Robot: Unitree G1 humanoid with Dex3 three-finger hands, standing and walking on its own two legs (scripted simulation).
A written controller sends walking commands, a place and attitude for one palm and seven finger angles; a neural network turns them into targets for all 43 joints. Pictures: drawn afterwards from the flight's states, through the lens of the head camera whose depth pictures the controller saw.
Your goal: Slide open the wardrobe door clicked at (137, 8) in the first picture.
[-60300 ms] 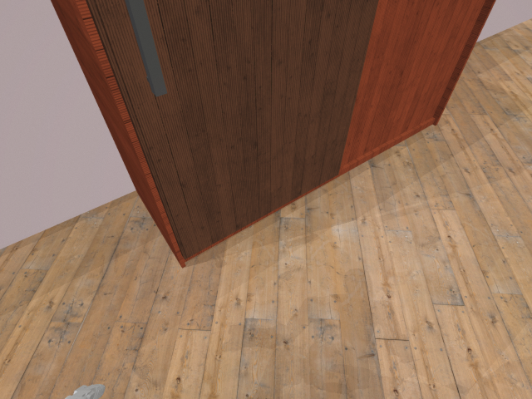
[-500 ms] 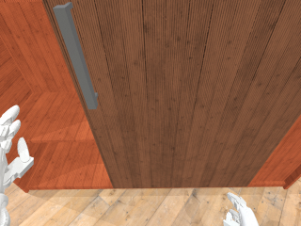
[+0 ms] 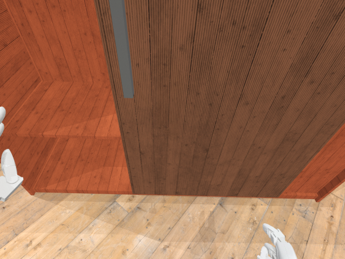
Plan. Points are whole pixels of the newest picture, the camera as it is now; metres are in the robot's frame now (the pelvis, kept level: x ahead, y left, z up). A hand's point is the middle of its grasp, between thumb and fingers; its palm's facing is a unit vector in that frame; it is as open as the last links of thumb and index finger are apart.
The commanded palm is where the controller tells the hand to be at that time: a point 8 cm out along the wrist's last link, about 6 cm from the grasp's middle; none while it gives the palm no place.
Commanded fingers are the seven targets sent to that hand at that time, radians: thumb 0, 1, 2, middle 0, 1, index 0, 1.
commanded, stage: step back with the hand held close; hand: left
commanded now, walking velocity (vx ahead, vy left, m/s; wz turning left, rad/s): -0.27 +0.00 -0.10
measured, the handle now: (124, 42) +0.58 +0.18 +0.23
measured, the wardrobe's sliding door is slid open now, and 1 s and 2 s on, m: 0.60 0.60 0.60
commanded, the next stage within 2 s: stop stepping back and stand still in 0.40 s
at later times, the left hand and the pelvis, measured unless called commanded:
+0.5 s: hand out of the picture +0.07 +0.33 +0.19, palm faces +0.50 -0.79 -0.36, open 7.5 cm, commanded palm -0.01 +0.36 +0.19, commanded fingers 0.00 0.90 0.90 -0.20 -0.30 -0.20 -0.30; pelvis -0.12 +0.05 -0.01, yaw +5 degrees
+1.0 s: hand out of the picture -0.13 +0.41 +0.22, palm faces +0.27 -0.87 -0.41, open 7.5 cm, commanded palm -0.18 +0.47 +0.19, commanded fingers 0.00 0.90 0.90 -0.20 -0.30 -0.20 -0.30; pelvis -0.33 +0.18 +0.03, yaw -3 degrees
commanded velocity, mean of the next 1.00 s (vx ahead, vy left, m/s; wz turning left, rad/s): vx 0.00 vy -0.11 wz -0.08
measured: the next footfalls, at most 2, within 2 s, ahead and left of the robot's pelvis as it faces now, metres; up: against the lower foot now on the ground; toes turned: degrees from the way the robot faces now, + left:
right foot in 0.64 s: -0.18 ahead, -0.09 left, +0.00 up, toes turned +0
left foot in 0.74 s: -0.11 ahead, +0.21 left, +0.00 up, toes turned +1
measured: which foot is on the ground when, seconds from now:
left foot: down 0.00-0.58, up 0.60-0.72, down 0.74-0.98, up 1.00-1.00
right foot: down 0.00-0.38, up 0.40-0.62, down 0.64-0.72, up 0.74-1.00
